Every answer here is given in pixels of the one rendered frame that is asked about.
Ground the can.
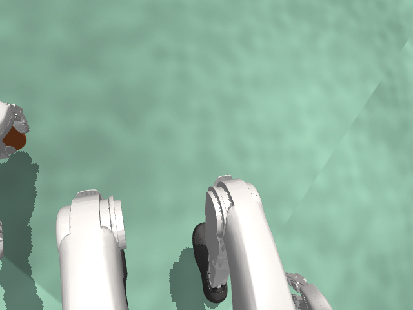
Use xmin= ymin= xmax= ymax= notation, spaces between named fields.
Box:
xmin=2 ymin=126 xmax=26 ymax=150

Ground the right robot foot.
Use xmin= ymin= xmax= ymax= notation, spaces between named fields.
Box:
xmin=192 ymin=222 xmax=228 ymax=303

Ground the right robot hand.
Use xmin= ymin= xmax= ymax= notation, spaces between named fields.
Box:
xmin=285 ymin=272 xmax=333 ymax=310

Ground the left robot hand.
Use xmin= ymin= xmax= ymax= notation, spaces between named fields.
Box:
xmin=0 ymin=101 xmax=30 ymax=159

